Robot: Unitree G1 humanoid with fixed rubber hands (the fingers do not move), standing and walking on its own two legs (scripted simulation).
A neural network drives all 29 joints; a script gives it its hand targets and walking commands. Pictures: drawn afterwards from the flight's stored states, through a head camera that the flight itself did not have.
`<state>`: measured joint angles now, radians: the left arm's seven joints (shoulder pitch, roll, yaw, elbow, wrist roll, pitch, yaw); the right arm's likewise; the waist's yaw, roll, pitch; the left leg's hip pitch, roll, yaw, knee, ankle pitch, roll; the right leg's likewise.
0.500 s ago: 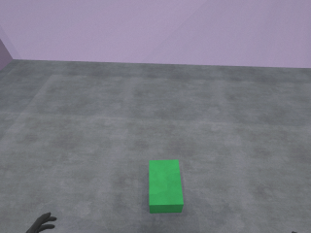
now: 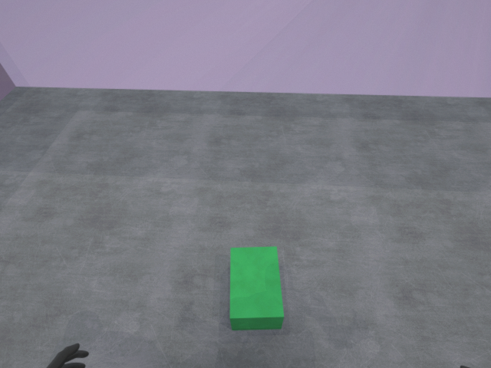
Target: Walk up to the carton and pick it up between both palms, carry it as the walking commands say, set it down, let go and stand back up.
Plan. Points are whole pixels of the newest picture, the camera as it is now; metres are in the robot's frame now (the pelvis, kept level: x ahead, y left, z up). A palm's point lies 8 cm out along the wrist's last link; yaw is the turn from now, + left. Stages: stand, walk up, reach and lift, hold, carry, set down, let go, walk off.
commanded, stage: walk up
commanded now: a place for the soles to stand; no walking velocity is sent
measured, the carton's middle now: (255, 287) +0.52 +0.00 -0.67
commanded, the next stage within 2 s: reach and lift in 0.80 s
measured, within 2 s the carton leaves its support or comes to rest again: neither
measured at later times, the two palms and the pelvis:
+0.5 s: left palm out of the picture +0.13 +0.34 -0.07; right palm out of the picture +0.09 -0.33 -0.07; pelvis +0.01 +0.01 -0.01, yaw +1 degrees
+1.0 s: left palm out of the picture +0.15 +0.30 -0.08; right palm out of the picture +0.13 -0.32 -0.08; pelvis -0.01 +0.00 +0.00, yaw +0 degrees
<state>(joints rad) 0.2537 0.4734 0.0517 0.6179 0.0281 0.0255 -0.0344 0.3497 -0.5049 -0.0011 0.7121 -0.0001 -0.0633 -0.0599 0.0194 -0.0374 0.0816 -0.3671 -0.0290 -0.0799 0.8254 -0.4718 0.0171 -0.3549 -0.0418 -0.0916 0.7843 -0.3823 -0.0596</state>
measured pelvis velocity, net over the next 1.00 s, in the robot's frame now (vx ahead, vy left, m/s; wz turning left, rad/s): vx -0.01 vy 0.00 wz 0.00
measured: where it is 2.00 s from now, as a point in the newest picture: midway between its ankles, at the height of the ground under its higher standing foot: outside the picture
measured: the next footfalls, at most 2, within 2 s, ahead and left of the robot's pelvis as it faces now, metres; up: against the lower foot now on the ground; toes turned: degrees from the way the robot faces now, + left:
none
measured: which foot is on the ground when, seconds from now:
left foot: down 0.00-1.00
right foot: down 0.00-1.00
